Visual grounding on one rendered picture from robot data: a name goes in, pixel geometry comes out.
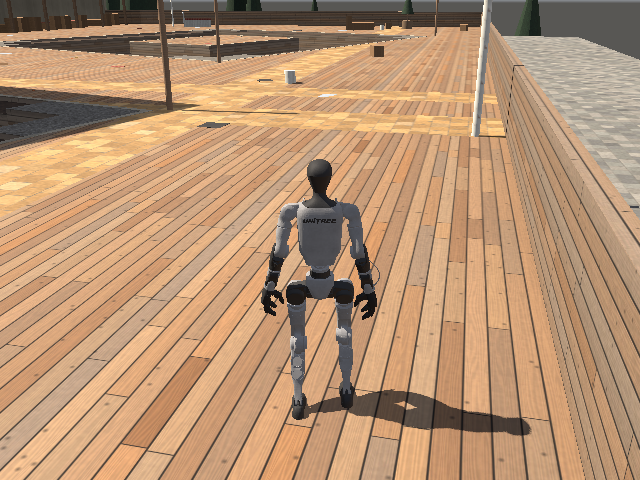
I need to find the left robot forearm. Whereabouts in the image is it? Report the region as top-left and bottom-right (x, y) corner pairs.
(264, 243), (284, 291)

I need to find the left robot upper arm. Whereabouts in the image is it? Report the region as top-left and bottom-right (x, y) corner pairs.
(274, 202), (299, 258)

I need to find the robot left shin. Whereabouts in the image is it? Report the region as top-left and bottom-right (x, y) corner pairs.
(290, 336), (305, 405)

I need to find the left robot hand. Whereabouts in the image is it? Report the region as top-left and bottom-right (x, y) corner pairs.
(261, 288), (284, 316)

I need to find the right robot upper arm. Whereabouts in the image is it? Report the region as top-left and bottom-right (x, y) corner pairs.
(340, 202), (365, 259)

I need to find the humanoid robot torso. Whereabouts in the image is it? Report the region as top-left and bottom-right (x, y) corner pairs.
(296, 198), (343, 300)

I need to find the right robot forearm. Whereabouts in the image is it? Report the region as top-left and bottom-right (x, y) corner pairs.
(355, 244), (375, 294)

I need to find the right robot hand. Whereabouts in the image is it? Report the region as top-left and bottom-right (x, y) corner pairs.
(354, 291), (377, 320)

